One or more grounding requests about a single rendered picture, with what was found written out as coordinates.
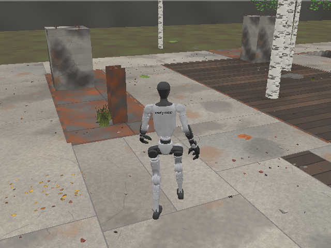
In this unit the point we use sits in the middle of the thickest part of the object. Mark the robot right hand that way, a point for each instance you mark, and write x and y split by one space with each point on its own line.
196 152

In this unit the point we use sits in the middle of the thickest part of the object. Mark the left robot forearm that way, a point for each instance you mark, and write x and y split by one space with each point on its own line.
142 133

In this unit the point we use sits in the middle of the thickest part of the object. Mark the right robot forearm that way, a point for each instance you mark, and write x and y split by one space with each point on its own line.
191 138

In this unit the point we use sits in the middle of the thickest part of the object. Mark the right robot thigh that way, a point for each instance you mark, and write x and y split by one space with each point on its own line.
178 154

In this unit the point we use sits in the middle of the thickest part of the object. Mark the robot thigh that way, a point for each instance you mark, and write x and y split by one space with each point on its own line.
178 154
155 163

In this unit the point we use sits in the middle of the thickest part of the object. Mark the left robot upper arm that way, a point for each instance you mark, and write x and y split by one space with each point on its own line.
146 115

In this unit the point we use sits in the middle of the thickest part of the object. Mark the left robot thigh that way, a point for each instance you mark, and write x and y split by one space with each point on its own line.
155 163

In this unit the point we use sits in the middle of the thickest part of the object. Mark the robot left hand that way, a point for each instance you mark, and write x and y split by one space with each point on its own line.
146 137

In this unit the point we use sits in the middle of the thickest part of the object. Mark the right robot upper arm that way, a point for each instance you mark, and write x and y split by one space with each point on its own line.
183 117

